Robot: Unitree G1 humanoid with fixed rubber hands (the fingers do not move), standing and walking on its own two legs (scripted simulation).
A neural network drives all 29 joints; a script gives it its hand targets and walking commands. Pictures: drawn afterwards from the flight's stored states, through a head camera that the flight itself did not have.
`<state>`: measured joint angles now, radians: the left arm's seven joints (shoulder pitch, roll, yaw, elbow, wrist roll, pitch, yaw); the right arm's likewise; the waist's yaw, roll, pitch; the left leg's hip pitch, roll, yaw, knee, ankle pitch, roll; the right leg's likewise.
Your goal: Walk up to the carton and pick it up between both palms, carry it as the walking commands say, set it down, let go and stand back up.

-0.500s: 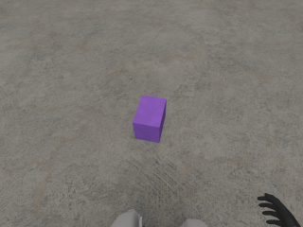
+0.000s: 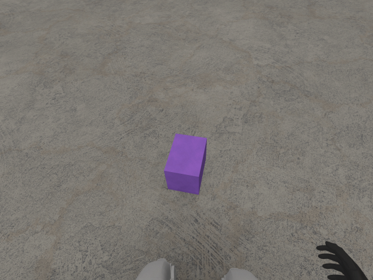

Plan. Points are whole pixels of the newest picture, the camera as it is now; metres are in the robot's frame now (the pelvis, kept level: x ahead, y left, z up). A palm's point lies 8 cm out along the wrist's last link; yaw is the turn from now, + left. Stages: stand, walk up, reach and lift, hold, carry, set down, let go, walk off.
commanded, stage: walk up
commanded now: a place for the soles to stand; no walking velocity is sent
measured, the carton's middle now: (187, 163) +0.77 +0.02 -0.63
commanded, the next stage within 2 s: none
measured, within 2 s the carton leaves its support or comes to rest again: neither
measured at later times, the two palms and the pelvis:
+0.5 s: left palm (34, 257) +0.19 +0.34 -0.06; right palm (329, 229) +0.23 -0.31 -0.07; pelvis +0.11 +0.02 +0.00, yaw +1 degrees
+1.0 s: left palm (48, 195) +0.33 +0.37 -0.06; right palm (310, 182) +0.34 -0.30 -0.05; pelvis +0.23 +0.04 +0.00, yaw +0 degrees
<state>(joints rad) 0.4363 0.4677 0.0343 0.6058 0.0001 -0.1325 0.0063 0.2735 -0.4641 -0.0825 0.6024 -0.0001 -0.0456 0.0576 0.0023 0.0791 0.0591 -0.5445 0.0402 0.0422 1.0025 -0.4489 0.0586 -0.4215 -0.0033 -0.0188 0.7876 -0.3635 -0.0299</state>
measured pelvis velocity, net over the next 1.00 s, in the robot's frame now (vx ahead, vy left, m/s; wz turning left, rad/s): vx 0.23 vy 0.04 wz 0.01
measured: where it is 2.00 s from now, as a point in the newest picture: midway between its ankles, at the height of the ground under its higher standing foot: (179, 213)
